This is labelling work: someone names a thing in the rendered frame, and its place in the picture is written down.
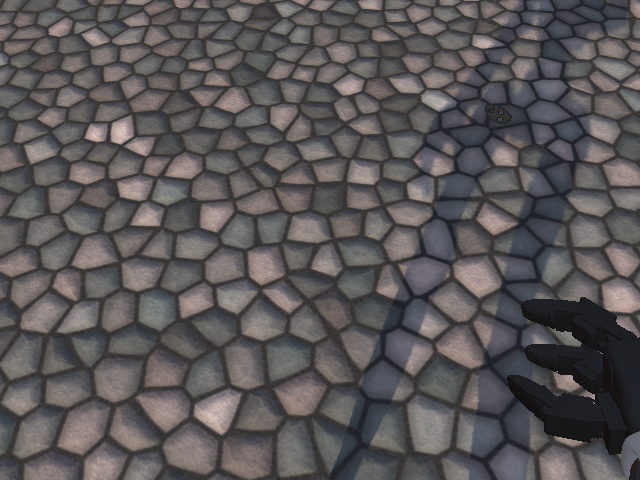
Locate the right robot hand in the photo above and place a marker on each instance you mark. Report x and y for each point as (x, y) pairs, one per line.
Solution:
(614, 376)

